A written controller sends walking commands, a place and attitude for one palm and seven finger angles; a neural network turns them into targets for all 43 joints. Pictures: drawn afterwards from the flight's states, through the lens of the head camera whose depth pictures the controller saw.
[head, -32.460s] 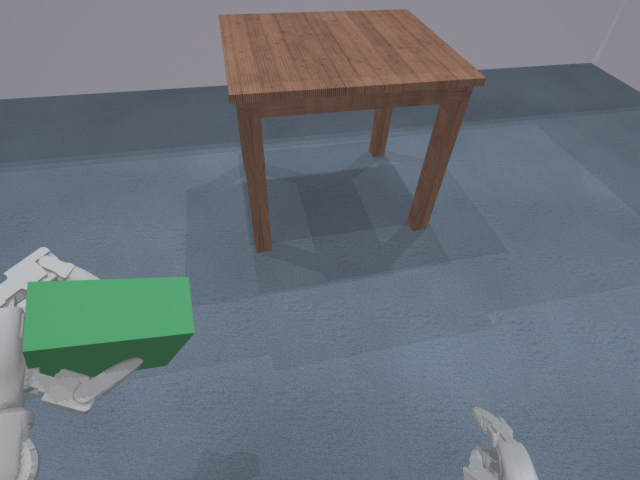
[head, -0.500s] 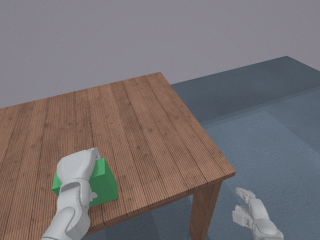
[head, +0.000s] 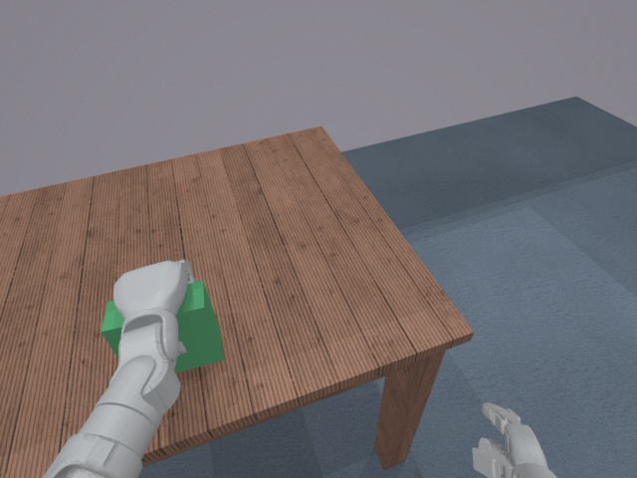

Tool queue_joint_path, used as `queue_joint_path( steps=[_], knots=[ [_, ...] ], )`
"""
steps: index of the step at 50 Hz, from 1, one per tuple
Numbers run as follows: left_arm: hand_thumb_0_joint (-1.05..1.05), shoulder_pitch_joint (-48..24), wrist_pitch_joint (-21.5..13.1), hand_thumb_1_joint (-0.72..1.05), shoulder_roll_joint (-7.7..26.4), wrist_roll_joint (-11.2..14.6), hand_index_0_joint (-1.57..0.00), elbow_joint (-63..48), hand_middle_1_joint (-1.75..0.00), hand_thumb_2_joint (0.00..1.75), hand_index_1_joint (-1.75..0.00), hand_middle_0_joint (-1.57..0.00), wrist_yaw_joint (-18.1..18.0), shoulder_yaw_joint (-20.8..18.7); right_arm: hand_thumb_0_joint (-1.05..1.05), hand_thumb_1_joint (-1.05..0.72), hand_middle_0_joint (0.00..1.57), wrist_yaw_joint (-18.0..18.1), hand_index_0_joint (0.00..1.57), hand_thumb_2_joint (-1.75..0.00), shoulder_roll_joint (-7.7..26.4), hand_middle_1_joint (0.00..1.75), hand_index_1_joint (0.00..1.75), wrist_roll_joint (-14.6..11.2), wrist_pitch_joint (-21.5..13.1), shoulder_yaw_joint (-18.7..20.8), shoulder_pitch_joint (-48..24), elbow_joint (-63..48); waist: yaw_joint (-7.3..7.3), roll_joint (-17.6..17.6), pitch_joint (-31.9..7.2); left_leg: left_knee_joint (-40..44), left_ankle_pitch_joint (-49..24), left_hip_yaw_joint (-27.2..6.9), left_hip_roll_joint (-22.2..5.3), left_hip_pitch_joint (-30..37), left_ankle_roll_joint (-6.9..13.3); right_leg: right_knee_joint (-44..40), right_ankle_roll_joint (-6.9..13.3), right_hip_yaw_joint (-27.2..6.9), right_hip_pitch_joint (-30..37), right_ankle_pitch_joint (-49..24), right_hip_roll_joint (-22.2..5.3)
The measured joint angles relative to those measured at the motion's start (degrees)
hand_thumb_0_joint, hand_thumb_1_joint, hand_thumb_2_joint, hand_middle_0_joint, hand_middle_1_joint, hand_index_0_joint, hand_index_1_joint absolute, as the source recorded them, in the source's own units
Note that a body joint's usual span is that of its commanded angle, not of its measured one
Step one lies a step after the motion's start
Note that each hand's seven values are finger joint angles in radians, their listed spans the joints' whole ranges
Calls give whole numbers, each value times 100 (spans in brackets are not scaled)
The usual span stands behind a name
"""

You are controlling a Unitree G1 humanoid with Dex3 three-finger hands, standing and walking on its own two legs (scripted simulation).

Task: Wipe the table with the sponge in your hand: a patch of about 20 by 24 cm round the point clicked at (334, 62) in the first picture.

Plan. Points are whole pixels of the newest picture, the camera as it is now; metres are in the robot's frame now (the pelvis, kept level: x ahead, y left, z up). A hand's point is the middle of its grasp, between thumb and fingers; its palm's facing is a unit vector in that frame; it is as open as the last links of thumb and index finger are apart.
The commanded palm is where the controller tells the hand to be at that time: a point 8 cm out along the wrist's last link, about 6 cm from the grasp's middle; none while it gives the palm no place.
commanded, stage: wipe forward along the middle lane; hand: left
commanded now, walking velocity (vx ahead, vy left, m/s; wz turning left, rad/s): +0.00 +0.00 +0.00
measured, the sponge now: (172, 341) +0.30 +0.26 -0.02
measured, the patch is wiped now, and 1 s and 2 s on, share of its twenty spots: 0.95 0.95 0.95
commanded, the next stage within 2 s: slide back across to the first lane in 1.10 s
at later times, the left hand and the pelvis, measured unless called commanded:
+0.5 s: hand (166, 284) +0.36 +0.28 +0.04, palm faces -0.09 -0.04 -0.99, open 9.8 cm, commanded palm +0.34 +0.28 +0.07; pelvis -0.01 -0.01 -0.01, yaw +0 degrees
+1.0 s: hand (159, 258) +0.41 +0.31 +0.04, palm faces -0.11 -0.04 -0.99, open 9.8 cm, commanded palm +0.39 +0.32 +0.07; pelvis +0.01 +0.01 -0.01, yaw +0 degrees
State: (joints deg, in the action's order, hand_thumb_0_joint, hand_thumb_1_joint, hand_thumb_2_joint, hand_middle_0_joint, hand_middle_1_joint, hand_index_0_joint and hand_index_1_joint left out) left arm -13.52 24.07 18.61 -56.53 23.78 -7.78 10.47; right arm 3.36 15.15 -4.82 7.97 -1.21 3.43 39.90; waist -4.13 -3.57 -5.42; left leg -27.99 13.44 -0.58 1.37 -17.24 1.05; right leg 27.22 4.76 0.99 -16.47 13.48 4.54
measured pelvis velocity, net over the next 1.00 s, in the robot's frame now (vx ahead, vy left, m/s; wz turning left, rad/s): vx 0.01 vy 0.01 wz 0.00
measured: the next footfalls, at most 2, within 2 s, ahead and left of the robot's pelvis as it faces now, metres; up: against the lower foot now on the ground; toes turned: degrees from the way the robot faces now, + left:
none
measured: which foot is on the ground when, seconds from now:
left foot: down 0.00-1.00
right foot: down 0.00-1.00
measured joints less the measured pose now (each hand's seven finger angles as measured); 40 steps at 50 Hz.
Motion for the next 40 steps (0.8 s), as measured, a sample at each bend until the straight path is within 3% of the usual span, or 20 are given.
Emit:
queue_joint_path(
  steps=[10, 27, 40],
  knots=[
    [0, -482, -279, -52, 66, 19, -82, 656, -134, 107, -132, -78, -78, -155, 1, -90, 20, 44, 20, -90, 55, 29, 30, -13, 46, 53, 198, 23, 84, -12, -49, -153, -2, -42, -3, -290, -1, 122, 6, 52, -266, -5, 3],
    [2, -1580, -901, -52, 522, -22, -81, 2123, -135, 107, -133, -77, -215, -576, 1, -90, 20, 106, 20, -90, 64, 29, 30, -34, 60, 60, 498, 79, 350, 41, -76, -355, 38, -79, -60, -786, -16, 212, 34, 96, -711, -27, 63],
    [2, -2048, -1133, -53, 724, -95, -81, 2714, -133, 108, -133, -78, -265, -751, 1, -90, 20, 42, 20, -90, 126, 29, 30, -48, 93, 135, 671, 127, 464, 77, -143, -427, 120, -78, -55, -999, 14, 193, -14, 88, -879, 13, 60]
  ],
)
